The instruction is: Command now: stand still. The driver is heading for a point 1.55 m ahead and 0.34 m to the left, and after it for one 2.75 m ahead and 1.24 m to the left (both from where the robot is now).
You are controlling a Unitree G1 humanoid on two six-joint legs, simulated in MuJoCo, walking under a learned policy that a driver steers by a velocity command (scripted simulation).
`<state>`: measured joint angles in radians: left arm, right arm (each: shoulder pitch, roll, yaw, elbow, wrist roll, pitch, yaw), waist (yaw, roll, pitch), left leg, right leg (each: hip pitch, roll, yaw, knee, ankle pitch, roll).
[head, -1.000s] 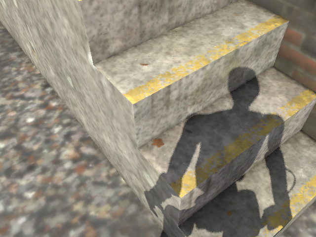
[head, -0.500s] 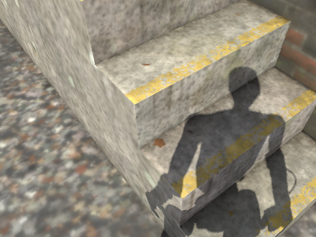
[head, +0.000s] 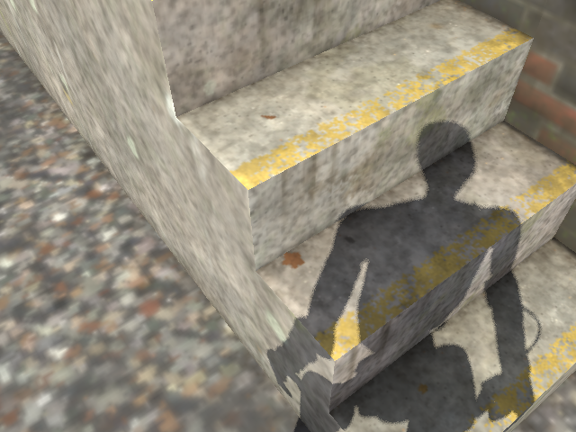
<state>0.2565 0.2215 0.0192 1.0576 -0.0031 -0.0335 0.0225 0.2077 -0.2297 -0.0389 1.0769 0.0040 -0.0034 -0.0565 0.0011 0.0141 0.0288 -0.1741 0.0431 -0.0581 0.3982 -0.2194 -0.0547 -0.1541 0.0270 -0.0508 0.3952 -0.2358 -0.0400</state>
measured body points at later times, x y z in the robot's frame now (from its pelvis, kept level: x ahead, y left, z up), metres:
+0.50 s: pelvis +0.00 +0.00 +0.00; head +0.01 +0.00 +0.45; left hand +0.02 +0.26 -0.15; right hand +0.04 -0.26 -0.15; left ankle +0.00 +0.16 -0.74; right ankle -0.01 -0.09 -0.74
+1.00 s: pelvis +0.00 +0.01 +0.00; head +0.01 +0.00 +0.45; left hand +0.02 +0.26 -0.15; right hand +0.04 -0.25 -0.15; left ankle +0.00 +0.16 -0.74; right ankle -0.01 -0.09 -0.74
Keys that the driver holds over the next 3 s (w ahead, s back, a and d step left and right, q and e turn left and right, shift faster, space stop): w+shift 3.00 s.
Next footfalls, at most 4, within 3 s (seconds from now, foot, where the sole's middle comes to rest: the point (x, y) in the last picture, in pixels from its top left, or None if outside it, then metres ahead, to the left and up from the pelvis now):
none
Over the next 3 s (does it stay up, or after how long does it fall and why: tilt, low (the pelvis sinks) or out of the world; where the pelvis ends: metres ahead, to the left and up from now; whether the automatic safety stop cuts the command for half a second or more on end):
stays up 0.00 0.00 0.00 its command is cut before an obstacle from the start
